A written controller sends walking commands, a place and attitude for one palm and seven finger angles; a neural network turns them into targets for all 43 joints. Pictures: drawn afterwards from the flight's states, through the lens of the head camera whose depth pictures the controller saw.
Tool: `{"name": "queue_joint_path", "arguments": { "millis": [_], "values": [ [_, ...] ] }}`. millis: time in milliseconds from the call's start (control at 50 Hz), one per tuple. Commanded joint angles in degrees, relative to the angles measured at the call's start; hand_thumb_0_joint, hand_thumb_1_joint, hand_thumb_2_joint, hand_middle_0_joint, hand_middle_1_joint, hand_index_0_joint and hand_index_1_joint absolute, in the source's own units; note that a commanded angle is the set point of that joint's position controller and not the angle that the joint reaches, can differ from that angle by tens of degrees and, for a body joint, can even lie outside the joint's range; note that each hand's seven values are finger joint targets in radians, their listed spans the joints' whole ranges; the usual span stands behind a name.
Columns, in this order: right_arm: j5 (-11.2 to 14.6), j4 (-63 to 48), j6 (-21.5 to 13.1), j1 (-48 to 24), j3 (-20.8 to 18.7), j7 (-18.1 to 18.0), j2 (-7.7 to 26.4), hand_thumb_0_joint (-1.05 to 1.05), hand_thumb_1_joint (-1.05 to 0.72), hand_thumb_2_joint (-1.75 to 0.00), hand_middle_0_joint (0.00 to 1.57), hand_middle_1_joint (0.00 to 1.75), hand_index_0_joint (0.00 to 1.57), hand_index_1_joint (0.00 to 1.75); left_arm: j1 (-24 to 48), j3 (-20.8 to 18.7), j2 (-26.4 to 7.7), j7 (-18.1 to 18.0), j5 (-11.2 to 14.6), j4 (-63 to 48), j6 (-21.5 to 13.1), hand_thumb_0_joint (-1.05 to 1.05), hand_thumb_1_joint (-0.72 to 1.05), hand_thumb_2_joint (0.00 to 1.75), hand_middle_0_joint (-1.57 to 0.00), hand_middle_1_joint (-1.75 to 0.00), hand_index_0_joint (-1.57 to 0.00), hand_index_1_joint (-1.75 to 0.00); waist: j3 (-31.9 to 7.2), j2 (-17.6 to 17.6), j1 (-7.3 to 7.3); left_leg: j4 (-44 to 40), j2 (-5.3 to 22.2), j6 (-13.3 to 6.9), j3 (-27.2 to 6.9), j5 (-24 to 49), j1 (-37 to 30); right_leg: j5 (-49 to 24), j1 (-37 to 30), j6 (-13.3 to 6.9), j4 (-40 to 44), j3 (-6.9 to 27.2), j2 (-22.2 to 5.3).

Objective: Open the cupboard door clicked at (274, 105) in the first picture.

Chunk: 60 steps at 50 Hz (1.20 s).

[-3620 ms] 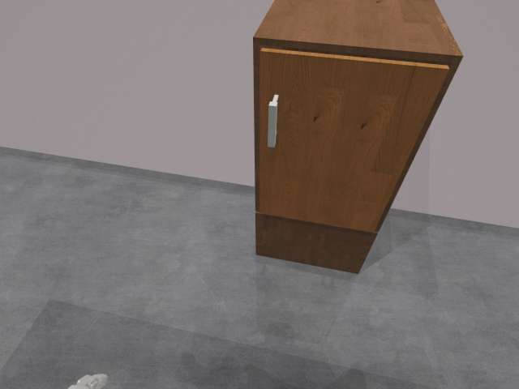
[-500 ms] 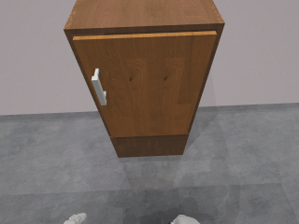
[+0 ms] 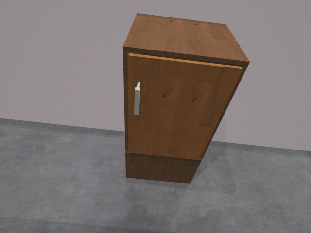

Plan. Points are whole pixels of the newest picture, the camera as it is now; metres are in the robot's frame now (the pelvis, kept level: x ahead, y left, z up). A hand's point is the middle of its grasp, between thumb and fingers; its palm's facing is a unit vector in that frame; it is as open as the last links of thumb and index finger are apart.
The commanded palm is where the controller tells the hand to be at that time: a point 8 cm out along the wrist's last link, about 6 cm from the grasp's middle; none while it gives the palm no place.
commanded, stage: come to a stop and stand still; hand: left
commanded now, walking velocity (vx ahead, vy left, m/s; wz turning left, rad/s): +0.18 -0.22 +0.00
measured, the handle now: (137, 98) +0.61 +0.11 -0.01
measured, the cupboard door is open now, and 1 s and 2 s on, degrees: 0 0 0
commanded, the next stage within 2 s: look again from close up in 0.84 s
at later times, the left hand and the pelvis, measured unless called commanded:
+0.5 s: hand out of the picture +0.05 +0.13 -0.17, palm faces -0.01 -0.98 -0.21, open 7.2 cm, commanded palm none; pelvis +0.02 -0.05 +0.00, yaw -1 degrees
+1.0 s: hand out of the picture -0.01 +0.12 -0.18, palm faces +0.04 -0.98 -0.19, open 7.3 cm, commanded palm none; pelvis +0.01 -0.04 +0.00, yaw -2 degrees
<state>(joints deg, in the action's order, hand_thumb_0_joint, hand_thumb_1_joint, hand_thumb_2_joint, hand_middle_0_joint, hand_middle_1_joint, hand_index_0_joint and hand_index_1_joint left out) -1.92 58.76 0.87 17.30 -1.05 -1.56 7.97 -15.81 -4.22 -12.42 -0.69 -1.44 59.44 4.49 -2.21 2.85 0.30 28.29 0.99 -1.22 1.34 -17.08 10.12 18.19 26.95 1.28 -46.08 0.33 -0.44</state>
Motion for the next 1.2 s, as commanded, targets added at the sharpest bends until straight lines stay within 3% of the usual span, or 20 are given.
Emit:
{"name": "queue_joint_path", "arguments": {
  "millis": [0, 80, 220, 340, 380, 400, 420, 460, 520, 600, 680, 760, 900, 920, 940, 980, 1020, 1080, 1120, 1180],
  "values": [
    [0.42, -2.88, -2.27, -1.33, -1.75, -1.33, 9.82, 0.0, -0.9, -0.9, 0.2, 0.3, 0.2, 0.3, -4.43, -0.81, -2.05, 1.02, -0.61, -1.27, -2.39, 0.0, 0.9, 0.9, -0.2, -0.3, -0.2, -0.3, 10.43, -9.49, 1.63, -22.97, 12.22, -1.95, -12.38, -14.61, 7.7, -4.75, 6.32, 0.5, -16.1, 2.47, 1.23],
    [0.69, 0.35, -2.72, 7.01, -2.19, -2.14, 8.54, 0.0, -0.9, -0.9, 0.2, 0.3, 0.2, 0.3, -3.86, -0.57, -2.11, 1.11, -0.58, -0.91, -2.73, 0.0, 0.9, 0.9, -0.2, -0.3, -0.2, -0.3, 8.32, -9.56, -1.43, -20.16, 13.03, -2.04, -11.66, -6.27, -3.05, -5.67, 10.79, 1.12, -14.84, 2.35, 0.27],
    [0.08, 3.91, -2.68, 11.7, -2.45, -2.51, 8.27, 0.0, -0.9, -0.9, 0.2, 0.3, 0.2, 0.3, 0.68, 0.81, 0.52, 1.51, -0.29, -2.05, -2.55, 0.0, 0.9, 0.9, -0.2, -0.3, -0.2, -0.3, 6.53, -10.2, -3.95, -17.43, 16.98, -8.95, -13.83, 3.99, -6.59, 3.01, 5.44, 0.59, -0.4, -0.22, -3.08],
    [0.57, 5.59, -2.0, 8.55, -2.14, -1.74, 7.33, 0.0, -0.9, -0.9, 0.2, 0.3, 0.2, 0.3, -5.23, 1.81, 3.09, 0.52, 0.36, 1.97, -4.19, 0.0, 0.9, 0.9, -0.2, -0.3, -0.2, -0.3, 4.12, -10.47, -0.26, -9.35, 11.18, -4.71, -7.6, 7.65, 3.19, -6.26, -15.64, -0.01, 21.46, -5.18, -0.31],
    [1.34, 5.82, -2.36, 9.56, -1.2, -1.27, 3.2, 0.0, -0.9, -0.9, 0.2, 0.3, 0.2, 0.3, -7.76, 1.51, -0.46, -0.5, 0.44, 3.49, -5.43, 0.0, 0.9, 0.9, -0.2, -0.3, -0.2, -0.3, 2.11, -1.36, 0.44, -2.29, 6.23, -0.09, -2.18, 2.46, 11.15, -10.61, -27.13, -1.64, 27.27, 3.62, -8.09],
    [1.44, 5.26, -2.32, 8.97, -0.32, -1.02, 0.55, 0.0, -0.9, -0.9, 0.2, 0.3, 0.2, 0.3, -8.01, 1.28, -3.04, -0.86, 0.5, 4.2, -5.85, 0.0, 0.9, 0.9, -0.2, -0.3, -0.2, -0.3, 3.24, 6.27, 0.33, 0.86, 2.48, 1.68, 1.45, -5.33, 14.03, -11.71, -26.29, -4.44, 29.54, 9.71, -14.28],
    [1.1, 4.91, -1.98, 8.24, -0.39, -0.9, 0.69, 0.0, -0.9, -0.9, 0.2, 0.3, 0.2, 0.3, -7.09, 1.2, -4.21, -0.92, 0.56, 3.83, -5.61, 0.0, 0.9, 0.9, -0.2, -0.3, -0.2, -0.3, 4.27, 6.57, 0.28, 3.76, 2.36, 1.7, 1.98, -8.7, 12.42, -8.37, -22.03, -6.81, 31.6, 10.76, -17.03],
    [0.66, 5.29, -1.19, 6.85, -0.39, -0.98, 0.82, 0.0, -0.9, -0.9, 0.2, 0.3, 0.2, 0.3, -4.61, 1.41, -2.03, -1.18, 0.58, 4.34, -5.83, 0.0, 0.9, 0.9, -0.2, -0.3, -0.2, -0.3, 6.73, 10.33, 0.03, 6.41, 3.47, 1.73, 1.1, -6.01, 10.46, -15.28, -18.34, -7.93, 31.55, 8.82, -13.64],
    [1.13, 7.13, -1.48, 8.37, -0.01, -1.32, 0.32, 0.0, -0.9, -0.9, 0.2, 0.3, 0.2, 0.3, -2.8, 2.48, 0.28, -1.42, 1.04, 4.58, -6.09, 0.0, 0.9, 0.9, -0.2, -0.3, -0.2, -0.3, 6.52, 3.42, -1.43, -0.03, 4.53, 1.96, 0.29, 3.57, 5.72, -30.67, -19.12, -7.26, 26.29, 3.42, -11.29],
    [1.21, 8.05, -1.55, 6.61, 0.07, -1.43, 1.94, 0.0, -0.9, -0.9, 0.2, 0.3, 0.2, 0.3, -2.1, 2.89, 1.04, -1.5, 1.34, 4.32, -5.47, 0.0, 0.9, 0.9, -0.2, -0.3, -0.2, -0.3, 8.55, -1.59, -0.76, -5.11, 6.31, 1.77, -0.32, 15.56, 0.32, -19.99, -14.95, -3.34, 27.28, 0.48, -6.27],
    [1.51, 6.89, -1.24, 3.91, -0.05, -1.68, 2.42, 0.0, -0.9, -0.9, 0.2, 0.3, 0.2, 0.3, -4.17, 2.39, -1.05, -1.94, 1.05, 4.37, -5.36, 0.0, 0.9, 0.9, -0.2, -0.3, -0.2, -0.3, 7.37, -4.94, 0.0, -4.66, 5.82, 1.86, 0.56, 18.67, -0.02, -30.92, -18.41, -2.56, 25.85, 1.67, -7.51],
    [1.52, 4.99, -0.17, 2.06, -0.96, -1.61, 4.16, 0.0, -0.9, -0.9, 0.2, 0.3, 0.2, 0.3, -4.1, 1.5, -3.14, -2.47, 0.69, 3.55, -5.14, 0.0, 0.9, 0.9, -0.2, -0.3, -0.2, -0.3, 3.95, 0.12, 0.09, -2.28, 4.77, 2.59, 1.97, 14.39, 0.72, -41.02, -21.42, -2.91, 23.22, 3.1, -10.2],
    [1.45, 3.12, 0.16, -0.58, -1.3, -1.03, 5.03, 0.0, -0.9, -0.9, 0.2, 0.3, 0.2, 0.3, -2.09, 1.67, -2.72, -2.2, 0.44, 2.64, -4.95, 0.0, 0.9, 0.9, -0.2, -0.3, -0.2, -0.3, 2.8, 2.27, -0.48, -2.81, 4.46, 2.26, 0.81, 11.49, -1.64, -28.22, -17.3, -4.82, 24.72, 4.07, -10.78],
    [1.78, -2.44, -1.31, -7.57, -1.56, -0.23, 6.85, 0.0, -0.9, -0.9, 0.2, 0.3, 0.2, 0.3, -10.33, 1.84, -3.71, -4.2, 0.34, 3.61, -6.65, 0.0, 0.9, 0.9, -0.2, -0.3, -0.2, -0.3, 4.11, 3.39, 2.8, 11.12, 2.75, 3.19, 3.67, 1.66, 5.5, -60.44, -18.84, 0.01, 23.13, 10.83, -13.34],
    [1.71, -4.08, -0.72, -3.68, -1.21, 0.41, 4.16, 0.0, -0.9, -0.9, 0.2, 0.3, 0.2, 0.3, -8.01, 1.64, -6.41, -3.82, -0.17, 0.4, -7.49, 0.0, 0.9, 0.9, -0.2, -0.3, -0.2, -0.3, -0.62, 4.64, -0.25, 12.83, 2.15, 1.09, -0.81, -4.89, 9.95, -55.89, -23.92, -3.53, 21.79, 9.86, -15.67],
    [1.8, -4.47, -0.52, -4.33, -0.93, 0.78, 3.73, 0.0, -0.9, -0.9, 0.2, 0.3, 0.2, 0.3, -4.61, 1.65, -5.72, -3.14, -0.54, -0.47, -7.23, 0.0, 0.9, 0.9, -0.2, -0.3, -0.2, -0.3, 0.52, 0.93, -0.22, 10.45, 2.15, 1.02, 0.39, -7.1, 7.84, -32.93, -18.94, -8.62, 23.34, 7.34, -14.59],
    [1.63, -3.7, -1.19, -0.87, -0.72, 0.86, 3.98, 0.0, -0.9, -0.9, 0.2, 0.3, 0.2, 0.3, -2.18, 2.14, -4.84, -2.79, -0.22, -2.19, -6.69, 0.0, 0.9, 0.9, -0.2, -0.3, -0.2, -0.3, 1.71, 0.54, -2.13, -0.36, 1.15, 1.16, 0.74, 1.14, 1.03, -18.35, -13.0, -6.86, 21.01, 4.3, -10.64],
    [0.62, -4.31, -2.33, 0.41, -0.82, 0.38, 8.73, 0.0, -0.9, -0.9, 0.2, 0.3, 0.2, 0.3, -3.95, 2.59, -1.05, -2.41, 0.47, -2.73, -5.46, 0.0, 0.9, 0.9, -0.2, -0.3, -0.2, -0.3, 2.71, -9.72, -0.19, -5.09, 9.55, -2.84, -7.63, 12.96, 4.15, -1.25, -11.73, -2.75, 16.87, -1.63, -2.9],
    [0.84, -5.16, -2.03, -2.54, -0.77, 0.15, 8.91, 0.0, -0.9, -0.9, 0.2, 0.3, 0.2, 0.3, -3.62, 3.09, -1.09, -2.03, 0.02, -2.34, -4.52, 0.0, 0.9, 0.9, -0.2, -0.3, -0.2, -0.3, 7.87, -12.32, 0.48, -10.67, 9.13, -3.78, -10.07, 1.28, 9.88, 2.19, -12.23, -2.27, 15.9, -2.77, -2.02],
    [0.73, -6.16, -2.12, -2.64, -0.71, 0.17, 8.75, 0.0, -0.9, -0.9, 0.2, 0.3, 0.2, 0.3, -4.19, 3.31, -1.17, -1.27, -0.29, -2.19, -4.32, 0.0, 0.9, 0.9, -0.2, -0.3, -0.2, -0.3, 10.22, -5.68, 0.87, -13.36, 7.73, -3.32, -9.94, -9.4, 12.98, -0.52, -12.23, -2.46, 17.01, -1.89, -2.55]
  ]
}}
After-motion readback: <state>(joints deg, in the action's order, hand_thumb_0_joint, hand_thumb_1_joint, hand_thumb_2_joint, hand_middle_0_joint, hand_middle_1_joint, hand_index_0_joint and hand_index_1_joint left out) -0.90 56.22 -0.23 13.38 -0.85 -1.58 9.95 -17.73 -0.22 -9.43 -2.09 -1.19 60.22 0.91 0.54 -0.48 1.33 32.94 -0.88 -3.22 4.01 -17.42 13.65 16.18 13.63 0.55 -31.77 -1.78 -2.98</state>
